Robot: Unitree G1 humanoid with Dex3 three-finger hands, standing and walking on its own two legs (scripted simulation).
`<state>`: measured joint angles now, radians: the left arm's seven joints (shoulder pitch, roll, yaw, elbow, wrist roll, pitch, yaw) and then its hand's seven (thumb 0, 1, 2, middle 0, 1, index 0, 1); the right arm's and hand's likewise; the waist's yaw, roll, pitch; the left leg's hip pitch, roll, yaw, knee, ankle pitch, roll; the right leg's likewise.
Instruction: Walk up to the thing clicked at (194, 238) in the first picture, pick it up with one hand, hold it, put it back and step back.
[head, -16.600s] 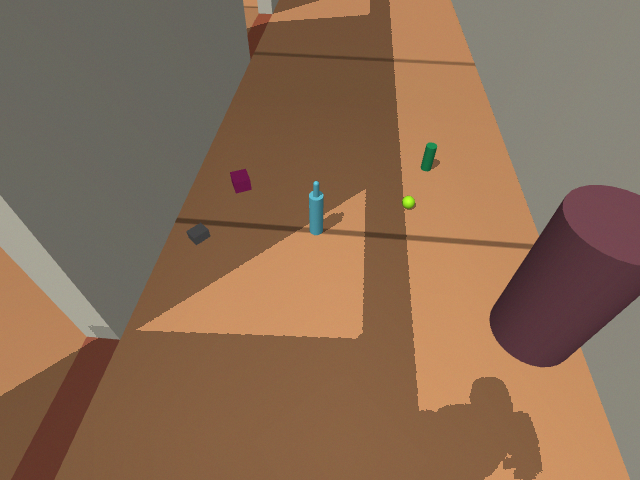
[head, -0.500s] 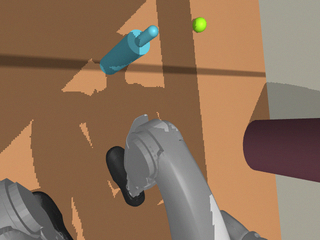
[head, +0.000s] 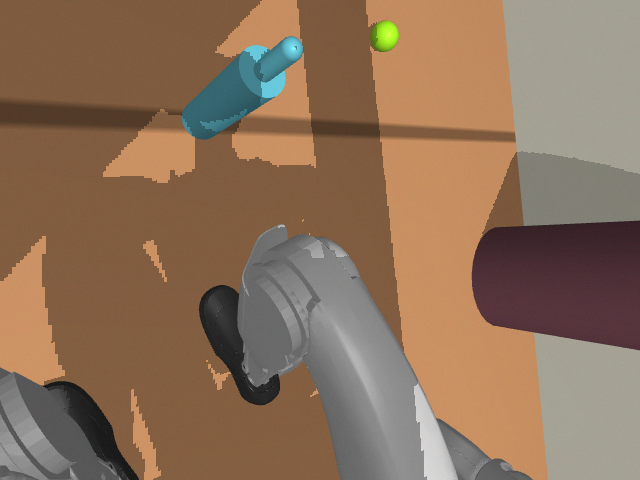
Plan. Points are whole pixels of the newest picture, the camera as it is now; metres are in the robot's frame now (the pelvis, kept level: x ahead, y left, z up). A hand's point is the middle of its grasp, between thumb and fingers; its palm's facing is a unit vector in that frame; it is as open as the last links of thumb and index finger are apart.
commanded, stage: rest palm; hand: left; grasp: from above
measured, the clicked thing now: out of the picture +0.46 +0.39 -0.30
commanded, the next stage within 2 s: close in 0.28 s
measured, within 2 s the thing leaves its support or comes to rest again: neither
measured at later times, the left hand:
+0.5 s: hand out of the picture +0.45 +0.39 -0.27, palm faces -0.27 -0.36 -0.89, open 13.8 cm
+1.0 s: hand out of the picture +0.46 +0.39 -0.27, palm faces -0.29 -0.36 -0.89, open 13.2 cm
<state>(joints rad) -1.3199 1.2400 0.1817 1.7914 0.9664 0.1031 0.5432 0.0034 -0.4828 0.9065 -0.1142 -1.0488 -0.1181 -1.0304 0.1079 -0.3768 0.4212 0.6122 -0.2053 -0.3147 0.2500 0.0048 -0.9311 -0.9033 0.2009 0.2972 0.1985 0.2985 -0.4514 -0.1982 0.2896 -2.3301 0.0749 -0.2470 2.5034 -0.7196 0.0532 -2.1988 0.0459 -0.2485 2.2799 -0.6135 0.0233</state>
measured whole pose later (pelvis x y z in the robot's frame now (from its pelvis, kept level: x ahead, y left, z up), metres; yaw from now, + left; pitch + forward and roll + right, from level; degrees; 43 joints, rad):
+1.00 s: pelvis +0.00 +0.00 +0.00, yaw -1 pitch +28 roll -18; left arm -1.32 1.26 0.17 1.78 0.98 0.10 0.52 0.00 -0.35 0.83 -0.18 -1.00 -0.19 -0.97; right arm 0.10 -0.38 0.44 0.59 -0.20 -0.29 0.24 0.01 -0.92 -0.90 0.20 0.30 0.20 0.30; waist -0.46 -0.20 0.29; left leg -2.33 0.08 -0.25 2.49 -0.72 0.06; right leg -2.19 0.05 -0.25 2.26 -0.61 0.03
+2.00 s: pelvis +0.00 +0.00 +0.00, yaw -1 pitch +29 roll -17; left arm -1.32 1.25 0.17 1.77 0.98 0.10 0.53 0.00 0.11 0.52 -0.56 -0.71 -0.59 -0.67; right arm 0.10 -0.38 0.43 0.58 -0.21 -0.29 0.25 0.00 -0.91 -0.89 0.20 0.30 0.20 0.30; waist -0.46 -0.20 0.29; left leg -2.33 0.07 -0.25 2.50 -0.72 0.06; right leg -2.19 0.05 -0.25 2.26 -0.62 0.03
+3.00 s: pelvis +0.00 +0.00 +0.00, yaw +0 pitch +28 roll -17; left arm -1.31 1.23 0.20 1.77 0.97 0.10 0.55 0.01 0.27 0.23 -0.77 -0.45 -0.81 -0.41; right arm 0.11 -0.38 0.42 0.59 -0.21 -0.31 0.26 0.01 -0.92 -0.89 0.20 0.30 0.20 0.30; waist -0.46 -0.20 0.29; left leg -2.33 0.08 -0.25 2.49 -0.71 0.06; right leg -2.20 0.05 -0.25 2.26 -0.60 0.03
